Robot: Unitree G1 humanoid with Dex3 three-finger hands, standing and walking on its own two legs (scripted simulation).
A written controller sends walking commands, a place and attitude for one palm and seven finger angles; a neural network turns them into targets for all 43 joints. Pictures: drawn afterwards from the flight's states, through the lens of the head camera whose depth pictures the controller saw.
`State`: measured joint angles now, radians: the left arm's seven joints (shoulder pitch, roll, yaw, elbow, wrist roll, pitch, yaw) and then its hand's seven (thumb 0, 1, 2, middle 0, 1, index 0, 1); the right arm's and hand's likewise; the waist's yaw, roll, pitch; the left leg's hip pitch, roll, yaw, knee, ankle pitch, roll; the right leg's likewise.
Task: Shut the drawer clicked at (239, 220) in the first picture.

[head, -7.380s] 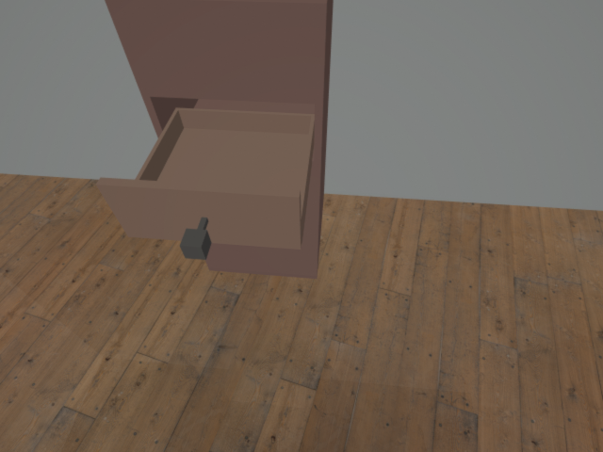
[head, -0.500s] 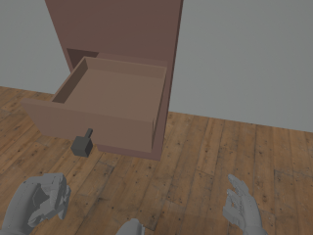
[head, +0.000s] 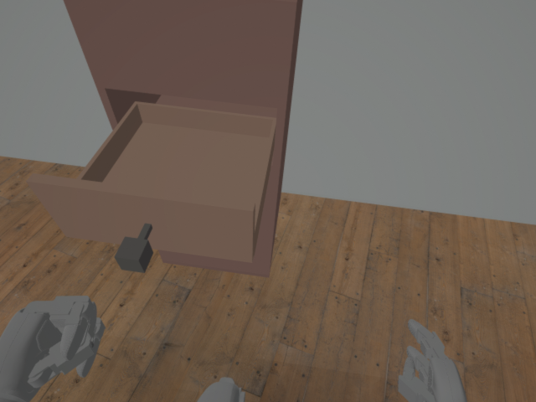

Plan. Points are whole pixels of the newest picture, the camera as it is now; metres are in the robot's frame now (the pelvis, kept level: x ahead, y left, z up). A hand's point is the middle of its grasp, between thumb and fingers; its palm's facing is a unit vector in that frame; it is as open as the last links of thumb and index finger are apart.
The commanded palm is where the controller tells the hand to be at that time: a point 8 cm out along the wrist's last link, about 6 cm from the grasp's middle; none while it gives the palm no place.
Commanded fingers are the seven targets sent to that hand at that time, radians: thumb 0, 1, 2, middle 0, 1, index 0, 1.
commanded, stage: raise the hand and make a fist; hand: left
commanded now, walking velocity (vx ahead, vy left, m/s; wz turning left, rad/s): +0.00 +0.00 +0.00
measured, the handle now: (139, 244) +0.37 +0.26 -0.01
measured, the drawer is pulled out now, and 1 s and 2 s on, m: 0.30 0.30 0.30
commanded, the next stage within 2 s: bring the fist close to the handle in 0.06 s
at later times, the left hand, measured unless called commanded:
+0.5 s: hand (110, 334) +0.19 +0.22 +0.05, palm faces -0.05 -1.00 -0.06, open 3.3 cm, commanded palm +0.17 +0.28 +0.05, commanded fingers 0.00 0.90 0.90 -1.40 -1.60 -1.40 -1.60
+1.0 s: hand (132, 317) +0.24 +0.22 +0.00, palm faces -0.09 -1.00 -0.04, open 3.3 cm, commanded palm +0.23 +0.28 +0.00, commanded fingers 0.00 0.90 0.90 -1.40 -1.60 -1.40 -1.60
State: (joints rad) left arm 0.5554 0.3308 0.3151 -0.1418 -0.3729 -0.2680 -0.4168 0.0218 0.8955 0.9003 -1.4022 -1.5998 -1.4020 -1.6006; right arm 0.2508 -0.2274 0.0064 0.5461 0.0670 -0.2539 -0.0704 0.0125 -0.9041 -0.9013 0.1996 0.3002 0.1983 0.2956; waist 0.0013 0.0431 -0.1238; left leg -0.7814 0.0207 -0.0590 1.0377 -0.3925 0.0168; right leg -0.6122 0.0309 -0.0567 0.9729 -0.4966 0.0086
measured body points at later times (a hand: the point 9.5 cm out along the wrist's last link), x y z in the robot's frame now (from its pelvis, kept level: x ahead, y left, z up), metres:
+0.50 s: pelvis +0.00 -0.01 -0.02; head +0.03 +0.01 +0.43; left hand +0.19 +0.27 +0.05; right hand +0.19 -0.24 -0.07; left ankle +0.07 +0.10 -0.67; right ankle +0.00 -0.13 -0.67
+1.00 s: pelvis +0.00 +0.00 -0.05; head +0.07 +0.02 +0.39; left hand +0.24 +0.28 +0.00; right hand +0.18 -0.24 -0.12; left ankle +0.07 +0.10 -0.67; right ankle +0.00 -0.13 -0.67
